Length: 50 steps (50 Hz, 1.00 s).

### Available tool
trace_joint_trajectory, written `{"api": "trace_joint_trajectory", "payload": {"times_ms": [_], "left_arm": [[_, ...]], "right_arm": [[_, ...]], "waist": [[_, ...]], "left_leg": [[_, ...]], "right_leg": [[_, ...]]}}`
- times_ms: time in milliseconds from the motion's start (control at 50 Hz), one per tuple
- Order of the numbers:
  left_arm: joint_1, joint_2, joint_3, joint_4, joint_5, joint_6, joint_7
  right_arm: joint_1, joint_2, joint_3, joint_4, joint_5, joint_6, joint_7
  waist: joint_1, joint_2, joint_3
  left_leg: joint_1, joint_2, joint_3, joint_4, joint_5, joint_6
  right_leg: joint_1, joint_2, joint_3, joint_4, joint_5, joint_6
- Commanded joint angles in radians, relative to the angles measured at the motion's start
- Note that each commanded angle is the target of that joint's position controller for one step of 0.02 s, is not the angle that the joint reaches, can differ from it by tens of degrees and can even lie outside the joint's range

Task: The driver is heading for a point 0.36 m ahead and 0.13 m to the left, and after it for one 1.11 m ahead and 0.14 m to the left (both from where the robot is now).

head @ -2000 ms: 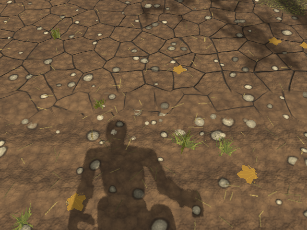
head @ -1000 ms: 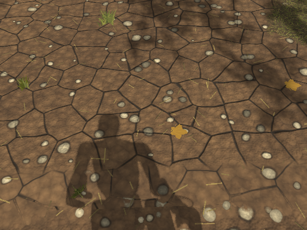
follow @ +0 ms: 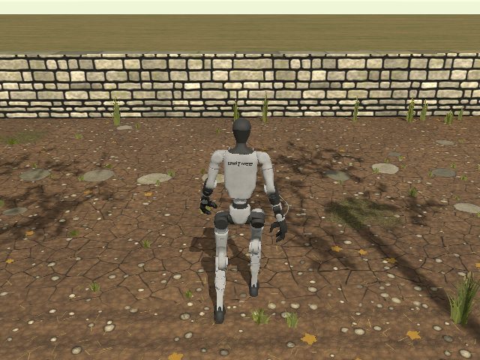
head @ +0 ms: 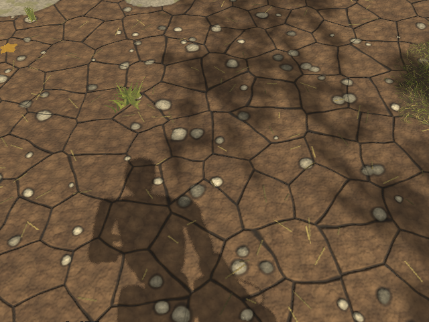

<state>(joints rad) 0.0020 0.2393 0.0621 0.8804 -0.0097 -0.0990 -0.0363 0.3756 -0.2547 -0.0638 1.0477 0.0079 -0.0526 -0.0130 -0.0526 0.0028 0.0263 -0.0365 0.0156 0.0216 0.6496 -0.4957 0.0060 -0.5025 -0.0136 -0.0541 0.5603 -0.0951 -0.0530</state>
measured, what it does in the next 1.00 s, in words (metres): walks ahead, turning left: left foot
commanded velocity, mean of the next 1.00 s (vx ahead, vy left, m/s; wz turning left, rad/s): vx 0.50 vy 0.00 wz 0.26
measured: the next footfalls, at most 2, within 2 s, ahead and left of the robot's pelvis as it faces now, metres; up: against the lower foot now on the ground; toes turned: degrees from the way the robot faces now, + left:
left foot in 0.52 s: +0.45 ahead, +0.15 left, +0.00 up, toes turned +15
right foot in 1.04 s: +0.82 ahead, +0.03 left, +0.00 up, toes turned +15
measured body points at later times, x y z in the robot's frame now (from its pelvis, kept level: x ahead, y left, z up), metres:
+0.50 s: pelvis +0.28 +0.02 +0.00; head +0.31 +0.04 +0.45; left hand +0.23 +0.29 -0.14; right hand +0.51 -0.18 -0.10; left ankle +0.41 +0.15 -0.71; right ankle +0.12 -0.10 -0.72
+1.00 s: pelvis +0.58 +0.09 +0.01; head +0.61 +0.10 +0.46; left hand +0.70 +0.37 -0.09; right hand +0.66 -0.18 -0.12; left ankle +0.41 +0.14 -0.72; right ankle +0.78 +0.01 -0.70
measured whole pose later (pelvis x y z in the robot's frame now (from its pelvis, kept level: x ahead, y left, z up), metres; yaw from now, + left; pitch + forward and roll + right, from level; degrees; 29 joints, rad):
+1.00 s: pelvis +0.58 +0.09 +0.01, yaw +17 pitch +3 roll +1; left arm 0.03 0.25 0.05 0.85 -0.01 -0.10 -0.03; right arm 0.36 -0.26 -0.07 0.92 0.01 -0.06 -0.01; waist -0.07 -0.04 0.01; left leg 0.05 -0.07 -0.03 0.26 -0.36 0.05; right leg -0.58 -0.05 0.00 0.51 0.04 -0.03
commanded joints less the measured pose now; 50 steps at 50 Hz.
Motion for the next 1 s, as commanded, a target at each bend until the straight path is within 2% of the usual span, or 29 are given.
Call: {"api": "trace_joint_trajectory", "payload": {"times_ms": [20,40,60,80,100,140,200,260,320,380,420,460,480,500,520,540,560,580,600,620,640,660,700,760,820,860,940,980,1000], "left_arm": [[0.401,0.199,0.05,0.066,-0.008,0.004,0.009],[0.305,0.169,0.039,0.044,-0.008,0.001,0.013],[0.232,0.142,0.03,0.029,0.005,-0.001,0.013],[0.187,0.112,0.021,0.023,0.018,-0.005,0.01],[0.168,0.087,0.014,0.026,0.025,-0.008,0.008],[0.181,0.095,0.016,0.04,0.022,-0.014,0.012],[0.229,0.135,0.027,0.062,0.029,-0.019,0.032],[0.237,0.136,0.024,0.064,0.027,-0.017,0.046],[0.272,0.143,0.023,0.073,0.02,-0.015,0.055],[0.334,0.153,0.028,0.096,0.013,0.002,0.058],[0.345,0.167,0.034,0.099,0.006,0.02,0.06],[0.315,0.196,0.043,0.083,0.0,0.036,0.068],[0.302,0.211,0.047,0.074,-0.001,0.044,0.074],[0.283,0.218,0.049,0.064,-0.001,0.054,0.079],[0.274,0.213,0.044,0.05,-0.001,0.054,0.082],[0.346,0.111,0.012,0.008,0.031,0.032,0.068],[0.35,0.065,-0.012,-0.011,0.014,-0.015,0.046],[0.246,0.144,0.011,-0.021,-0.032,-0.047,0.03],[0.194,0.149,0.011,-0.035,-0.044,-0.06,0.027],[0.18,0.146,0.016,-0.023,-0.026,-0.059,0.035],[0.185,0.153,0.027,-0.014,-0.009,-0.046,0.041],[0.208,0.146,0.029,-0.009,-0.005,-0.029,0.041],[0.222,0.115,0.027,-0.009,0.004,-0.004,0.044],[0.129,0.103,0.023,-0.043,0.014,0.007,0.049],[0.042,0.084,0.015,-0.063,0.009,0.0,0.039],[-0.022,0.074,0.007,-0.078,0.001,-0.005,0.03],[-0.093,0.094,0.004,-0.113,-0.005,-0.014,0.009],[-0.068,0.115,0.009,-0.117,-0.005,-0.021,-0.001],[-0.026,0.133,0.015,-0.108,-0.004,-0.023,-0.003]], "right_arm": [[0.01,-0.1,-0.007,-0.078,0.021,-0.056,0.014],[-0.079,-0.131,-0.014,-0.108,0.038,-0.068,0.015],[-0.124,-0.13,-0.017,-0.114,0.031,-0.07,0.007],[-0.127,-0.12,-0.024,-0.112,0.02,-0.062,0.002],[-0.094,-0.095,-0.025,-0.102,0.02,-0.046,0.001],[-0.072,-0.055,-0.022,-0.094,0.024,-0.02,0.0],[-0.154,-0.063,-0.028,-0.125,0.017,-0.006,-0.001],[-0.215,-0.057,-0.029,-0.148,0.013,-0.012,0.012],[-0.321,-0.035,-0.015,-0.188,0.01,-0.014,0.029],[-0.399,-0.024,-0.004,-0.233,0.011,-0.012,0.046],[-0.428,-0.03,-0.003,-0.266,0.012,-0.011,0.06],[-0.401,-0.059,-0.015,-0.287,0.012,-0.01,0.073],[-0.345,-0.085,-0.028,-0.285,0.012,-0.007,0.077],[-0.219,-0.125,-0.051,-0.261,0.015,-0.006,0.076],[-0.053,-0.194,-0.086,-0.223,0.017,-0.003,0.063],[0.046,-0.304,-0.114,-0.207,0.018,0.004,0.041],[0.046,-0.29,-0.096,-0.22,0.016,-0.004,0.042],[0.05,-0.204,-0.072,-0.212,0.003,-0.008,0.039],[-0.015,-0.161,-0.061,-0.222,0.004,-0.015,0.037],[-0.096,-0.126,-0.048,-0.239,0.003,-0.019,0.038],[-0.151,-0.092,-0.036,-0.253,-0.005,-0.023,0.037],[-0.171,-0.08,-0.03,-0.259,-0.013,-0.024,0.035],[-0.158,-0.109,-0.035,-0.252,-0.008,-0.031,0.03],[-0.109,-0.144,-0.042,-0.233,-0.004,-0.036,0.012],[-0.075,-0.142,-0.038,-0.218,0.0,-0.032,0.004],[-0.04,-0.145,-0.038,-0.2,0.002,-0.032,0.004],[0.015,-0.149,-0.041,-0.162,0.006,-0.02,0.001],[0.013,-0.16,-0.046,-0.155,0.006,-0.01,-0.005],[-0.004,-0.17,-0.048,-0.158,0.006,-0.006,-0.008]], "waist": [[0.169,-0.197,-0.335],[0.151,-0.154,-0.2],[0.123,-0.077,-0.129],[0.086,-0.066,-0.081],[0.055,-0.084,-0.076],[0.036,-0.088,-0.051],[0.047,-0.058,-0.004],[0.058,-0.058,0.007],[0.095,-0.048,0.038],[0.125,-0.032,0.068],[0.123,-0.038,0.073],[0.085,-0.075,0.033],[0.048,-0.1,-0.011],[-0.023,-0.103,-0.078],[-0.104,-0.063,-0.166],[-0.066,0.16,-0.286],[-0.032,0.213,-0.409],[-0.074,0.125,-0.336],[-0.055,0.079,-0.221],[-0.01,-0.001,-0.144],[0.026,0.002,-0.102],[0.054,0.021,-0.092],[0.072,0.036,-0.07],[0.05,0.036,-0.028],[0.015,0.051,-0.014],[-0.013,0.059,0.006],[-0.03,0.068,0.042],[-0.002,0.081,0.029],[0.025,0.096,0.002]], "left_leg": [[-0.696,-0.023,-0.143,0.68,-0.079,0.036],[-0.743,0.031,-0.108,0.673,0.017,0.052],[-0.704,0.077,-0.086,0.625,0.11,0.055],[-0.644,0.109,-0.086,0.568,0.167,0.054],[-0.581,0.13,-0.096,0.537,0.198,0.056],[-0.559,0.143,-0.096,0.482,0.224,0.048],[-0.66,0.137,-0.127,0.365,0.363,0.028],[-0.666,0.11,-0.118,0.205,0.539,0.024],[-0.628,0.092,-0.05,0.063,0.632,0.027],[-0.682,0.08,-0.024,-0.013,0.592,0.043],[-0.702,0.065,0.005,-0.039,0.501,0.062],[-0.612,0.016,0.063,-0.043,0.391,0.093],[-0.523,-0.021,0.093,-0.033,0.337,0.112],[-0.36,-0.063,0.109,-0.061,0.338,0.14],[-0.083,-0.059,0.04,-0.116,0.389,0.185],[0.304,0.189,-0.395,-0.124,0.364,0.328],[0.473,0.347,-0.854,-0.316,0.272,0.454],[0.438,0.31,-0.719,-0.344,0.282,0.381],[0.297,0.276,-0.56,-0.342,0.349,0.334],[0.128,0.237,-0.441,-0.356,0.444,0.301],[0.0,0.205,-0.36,-0.38,0.524,0.283],[-0.077,0.186,-0.324,-0.407,0.553,0.278],[-0.15,0.173,-0.267,-0.45,0.608,0.282],[-0.153,0.154,-0.199,-0.481,0.662,0.264],[-0.14,0.113,-0.132,-0.484,0.616,0.216],[-0.123,0.119,-0.129,-0.495,0.539,0.205],[0.038,0.191,-0.165,-0.44,0.566,0.201],[0.109,0.222,-0.176,-0.388,0.664,0.18],[0.124,0.221,-0.17,-0.341,0.791,0.167]], "right_leg": [[0.875,-0.349,0.702,-0.242,-0.249,-0.237],[0.727,-0.323,0.562,-0.266,-0.204,-0.2],[0.574,-0.29,0.461,-0.299,-0.123,-0.185],[0.45,-0.258,0.382,-0.33,-0.047,-0.173],[0.384,-0.239,0.324,-0.361,-0.027,-0.163],[0.323,-0.23,0.244,-0.413,-0.004,-0.165],[0.336,-0.233,0.155,-0.452,0.063,-0.16],[0.359,-0.204,0.041,-0.46,0.128,-0.125],[0.378,-0.196,-0.039,-0.478,0.134,-0.102],[0.518,-0.235,-0.076,-0.438,0.199,-0.097],[0.605,-0.266,-0.094,-0.377,0.312,-0.089],[0.642,-0.278,-0.124,-0.263,0.627,-0.068],[0.647,-0.277,-0.137,-0.164,0.801,-0.056],[0.616,-0.257,-0.155,0.005,0.885,-0.035],[0.461,-0.215,-0.167,0.25,0.755,0.003],[0.054,-0.087,-0.157,0.628,0.115,0.064],[-0.192,0.073,0.052,0.845,-0.493,0.076],[-0.294,0.001,0.146,0.871,-0.436,0.045],[-0.307,-0.05,0.128,0.81,-0.349,0.024],[-0.252,-0.096,0.116,0.719,-0.285,0.024],[-0.174,-0.125,0.113,0.65,-0.246,0.03],[-0.111,-0.139,0.115,0.619,-0.225,0.035],[-0.087,-0.146,0.099,0.538,-0.189,0.059],[-0.154,-0.14,0.085,0.359,-0.024,0.09],[-0.122,-0.105,0.065,0.143,0.176,0.084],[-0.097,-0.08,0.05,0.047,0.249,0.076],[-0.162,-0.061,0.063,-0.041,0.183,0.039],[-0.138,-0.051,0.065,-0.068,0.102,0.009],[-0.07,-0.03,0.048,-0.071,0.058,-0.006]]}}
